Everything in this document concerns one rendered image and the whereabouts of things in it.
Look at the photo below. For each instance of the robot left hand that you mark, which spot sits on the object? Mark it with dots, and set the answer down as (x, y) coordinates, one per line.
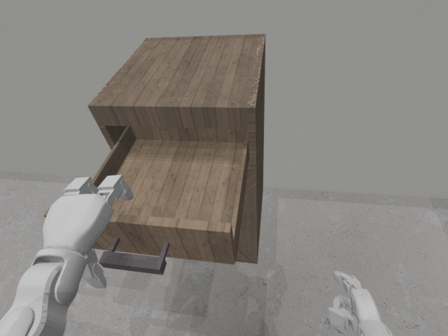
(77, 219)

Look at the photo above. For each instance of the drawer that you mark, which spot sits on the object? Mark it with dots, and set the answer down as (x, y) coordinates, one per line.
(189, 186)

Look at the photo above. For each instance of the robot right hand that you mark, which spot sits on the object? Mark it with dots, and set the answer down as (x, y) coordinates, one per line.
(346, 313)

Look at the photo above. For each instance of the handle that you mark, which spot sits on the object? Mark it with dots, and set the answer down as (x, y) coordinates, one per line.
(133, 262)

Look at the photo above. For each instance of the robot left forearm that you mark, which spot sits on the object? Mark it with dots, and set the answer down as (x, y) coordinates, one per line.
(44, 294)

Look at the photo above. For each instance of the robot right forearm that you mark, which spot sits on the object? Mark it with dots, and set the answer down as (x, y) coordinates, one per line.
(373, 328)

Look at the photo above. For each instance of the cabinet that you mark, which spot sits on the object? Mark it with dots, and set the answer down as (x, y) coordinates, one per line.
(195, 82)

